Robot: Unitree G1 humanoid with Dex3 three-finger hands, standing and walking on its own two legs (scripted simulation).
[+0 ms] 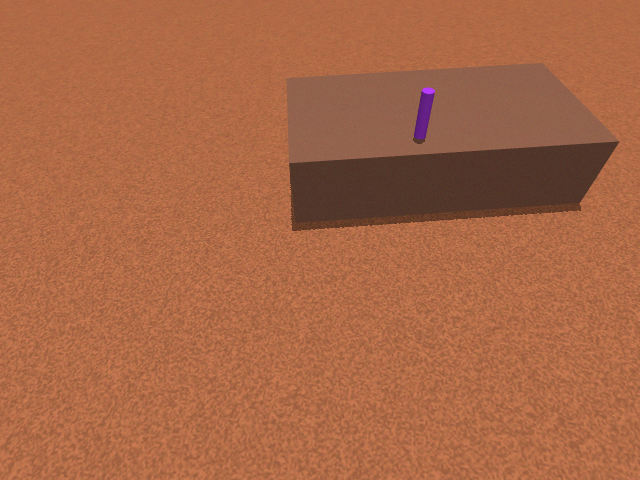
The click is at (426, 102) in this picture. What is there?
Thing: slim round
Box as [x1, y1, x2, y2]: [414, 88, 434, 138]
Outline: 432,88 423,88 421,92 414,136 416,138 423,138 425,136 434,90
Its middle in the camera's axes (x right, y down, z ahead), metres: +0.39 -0.49 +1.51
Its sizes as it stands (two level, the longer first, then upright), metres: 0.048 0.048 0.194
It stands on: a support 0.33 m high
